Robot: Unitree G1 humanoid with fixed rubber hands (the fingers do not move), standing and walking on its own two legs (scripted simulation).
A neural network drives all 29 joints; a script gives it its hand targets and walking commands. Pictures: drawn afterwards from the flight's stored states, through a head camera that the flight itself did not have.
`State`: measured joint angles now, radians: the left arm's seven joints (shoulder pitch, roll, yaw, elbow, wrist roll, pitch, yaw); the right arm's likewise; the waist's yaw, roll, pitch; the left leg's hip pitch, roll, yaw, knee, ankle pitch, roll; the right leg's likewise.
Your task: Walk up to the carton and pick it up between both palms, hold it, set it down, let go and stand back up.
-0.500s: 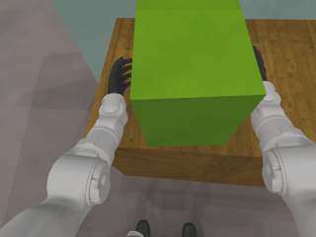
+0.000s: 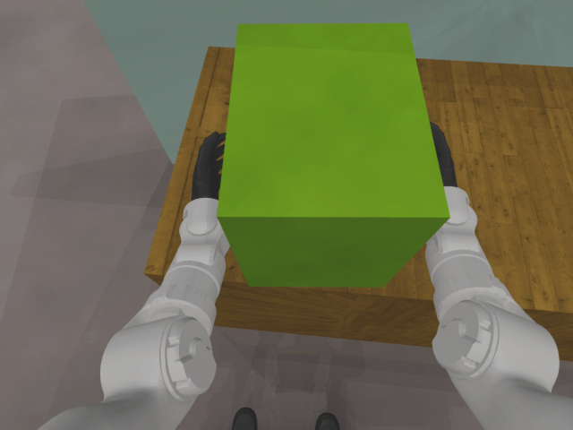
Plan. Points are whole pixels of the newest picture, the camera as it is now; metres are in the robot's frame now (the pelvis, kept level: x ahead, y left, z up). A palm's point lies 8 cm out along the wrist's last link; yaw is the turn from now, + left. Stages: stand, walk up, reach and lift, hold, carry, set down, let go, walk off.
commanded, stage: reach and lift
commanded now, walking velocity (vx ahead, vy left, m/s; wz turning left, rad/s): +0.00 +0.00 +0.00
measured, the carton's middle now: (318, 170) +0.49 +0.00 -0.01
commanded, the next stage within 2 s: none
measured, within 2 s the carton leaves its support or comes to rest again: leaves its support in 1.08 s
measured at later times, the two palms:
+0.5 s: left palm (207, 191) +0.44 +0.16 +0.01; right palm (437, 178) +0.47 -0.16 +0.02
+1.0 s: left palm (207, 193) +0.43 +0.16 +0.01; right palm (437, 180) +0.47 -0.16 +0.03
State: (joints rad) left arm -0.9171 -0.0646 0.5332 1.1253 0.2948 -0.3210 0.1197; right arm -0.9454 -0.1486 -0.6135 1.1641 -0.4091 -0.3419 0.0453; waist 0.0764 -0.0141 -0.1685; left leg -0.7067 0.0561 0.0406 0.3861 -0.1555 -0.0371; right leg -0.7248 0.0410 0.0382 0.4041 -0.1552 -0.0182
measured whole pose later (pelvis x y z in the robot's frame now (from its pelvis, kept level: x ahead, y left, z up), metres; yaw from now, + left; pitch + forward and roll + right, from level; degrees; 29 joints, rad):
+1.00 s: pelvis +0.01 +0.01 +0.00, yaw +0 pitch +27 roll +0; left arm -0.87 -0.07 0.49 1.12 0.24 -0.36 0.13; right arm -0.92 -0.16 -0.58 1.23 -0.40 -0.43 0.02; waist 0.05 -0.03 -0.19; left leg -0.69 0.05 0.04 0.38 -0.16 -0.03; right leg -0.70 0.03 0.03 0.38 -0.15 -0.01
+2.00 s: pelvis -0.03 +0.01 +0.00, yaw +3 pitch +23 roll -1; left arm -0.83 0.03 0.18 1.23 -0.08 -0.29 0.19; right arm -0.98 -0.19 -0.27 1.36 -0.11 -0.30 -0.04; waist 0.03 0.00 -0.30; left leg -0.72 0.04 -0.01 0.49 -0.16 -0.03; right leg -0.69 0.02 -0.03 0.46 -0.16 -0.01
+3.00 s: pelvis -0.02 +0.02 +0.02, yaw +4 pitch +1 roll -1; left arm -0.59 0.00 0.23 0.50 0.12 0.34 0.11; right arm -0.73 -0.11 -0.10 0.80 0.13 0.13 -0.13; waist -0.05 -0.02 -0.07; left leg -0.21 0.02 -0.01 0.36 -0.17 -0.01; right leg -0.16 0.00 -0.03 0.30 -0.16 0.01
